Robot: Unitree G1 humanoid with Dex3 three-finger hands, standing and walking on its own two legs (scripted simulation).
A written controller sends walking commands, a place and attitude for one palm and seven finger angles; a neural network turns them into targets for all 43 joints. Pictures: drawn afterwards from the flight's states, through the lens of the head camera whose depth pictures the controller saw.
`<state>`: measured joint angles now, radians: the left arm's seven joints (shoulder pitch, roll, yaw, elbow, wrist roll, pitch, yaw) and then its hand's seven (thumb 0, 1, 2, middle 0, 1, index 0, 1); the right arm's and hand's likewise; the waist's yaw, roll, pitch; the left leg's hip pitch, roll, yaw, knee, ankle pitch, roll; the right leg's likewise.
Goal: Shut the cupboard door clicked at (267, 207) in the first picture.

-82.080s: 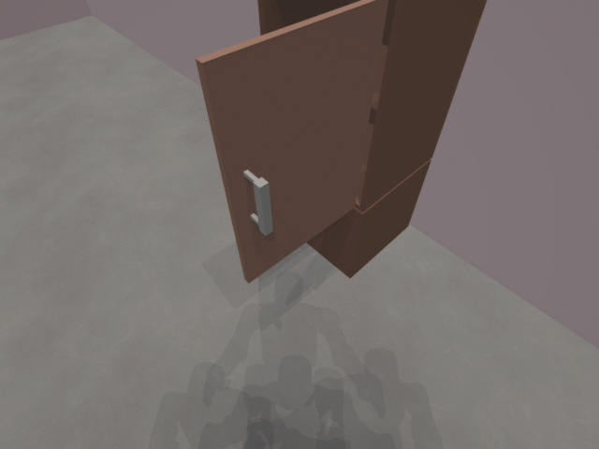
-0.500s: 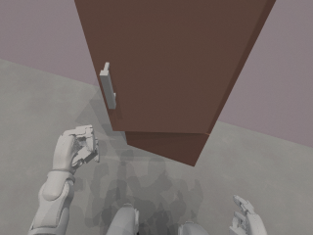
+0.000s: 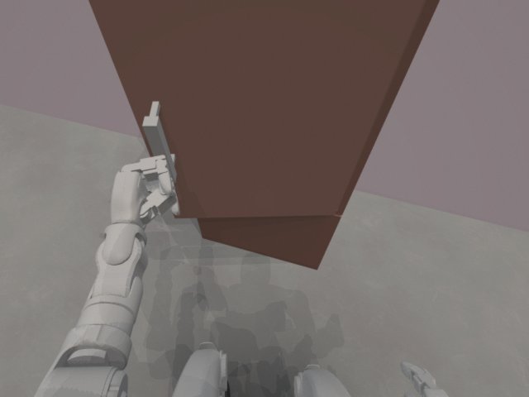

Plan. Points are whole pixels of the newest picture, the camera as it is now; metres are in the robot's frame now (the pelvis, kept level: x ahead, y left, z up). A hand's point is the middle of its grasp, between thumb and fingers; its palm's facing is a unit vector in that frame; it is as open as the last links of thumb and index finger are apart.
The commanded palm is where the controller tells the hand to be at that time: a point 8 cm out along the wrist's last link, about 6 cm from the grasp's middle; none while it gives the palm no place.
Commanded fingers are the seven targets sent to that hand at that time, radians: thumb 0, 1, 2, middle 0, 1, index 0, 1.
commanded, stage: bring the fist close to the handle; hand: left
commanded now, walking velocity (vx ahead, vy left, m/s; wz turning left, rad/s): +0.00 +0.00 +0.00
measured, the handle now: (163, 144) +0.51 +0.18 +0.05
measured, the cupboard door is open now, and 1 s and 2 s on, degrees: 18 13 0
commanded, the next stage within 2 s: push the door shut along its arc in 0.48 s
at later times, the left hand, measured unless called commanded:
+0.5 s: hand (176, 182) +0.43 +0.15 +0.06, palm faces +0.05 -1.00 -0.03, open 3.2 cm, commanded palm +0.40 +0.19 +0.05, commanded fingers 0.00 0.90 0.90 -1.30 -1.50 -1.30 -1.50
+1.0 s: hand (176, 159) +0.48 +0.15 +0.06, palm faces -0.04 -1.00 -0.04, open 3.1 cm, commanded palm +0.47 +0.19 +0.05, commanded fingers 0.00 0.90 0.90 -1.30 -1.50 -1.30 -1.50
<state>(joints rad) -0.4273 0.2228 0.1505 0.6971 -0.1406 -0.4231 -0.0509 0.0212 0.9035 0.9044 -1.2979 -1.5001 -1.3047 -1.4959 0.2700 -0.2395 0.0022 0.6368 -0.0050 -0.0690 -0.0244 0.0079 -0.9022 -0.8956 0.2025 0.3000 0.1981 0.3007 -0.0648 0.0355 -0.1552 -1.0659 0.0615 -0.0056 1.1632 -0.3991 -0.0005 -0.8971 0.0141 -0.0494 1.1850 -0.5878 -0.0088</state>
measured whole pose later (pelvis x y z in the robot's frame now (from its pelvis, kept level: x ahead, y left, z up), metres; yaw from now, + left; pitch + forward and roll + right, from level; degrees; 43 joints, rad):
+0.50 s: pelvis +0.00 -0.01 +0.00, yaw -1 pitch +19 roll -2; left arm -0.51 0.25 0.22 0.84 -0.13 -0.51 -0.07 0.02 0.90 0.90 -1.30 -1.50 -1.30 -1.50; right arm 0.32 -0.24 -0.02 0.67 -0.01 0.00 -0.01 0.01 -0.90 -0.90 0.20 0.30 0.20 0.30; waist -0.08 0.03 -0.16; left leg -1.08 0.07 0.01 1.15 -0.40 -0.01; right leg -0.92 0.02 -0.04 1.18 -0.59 -0.02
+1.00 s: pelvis +0.00 +0.00 -0.02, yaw -1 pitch +22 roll -3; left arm -0.79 0.37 0.27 1.10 -0.12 -0.46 -0.20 0.02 0.89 0.91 -1.33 -1.50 -1.31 -1.50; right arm 0.31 -0.25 0.00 0.67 -0.01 0.00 -0.01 0.00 -0.90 -0.90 0.20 0.30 0.20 0.30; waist -0.12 0.04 -0.16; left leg -1.19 0.07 -0.02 1.23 -0.41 -0.01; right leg -1.02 0.03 -0.06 1.25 -0.60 -0.02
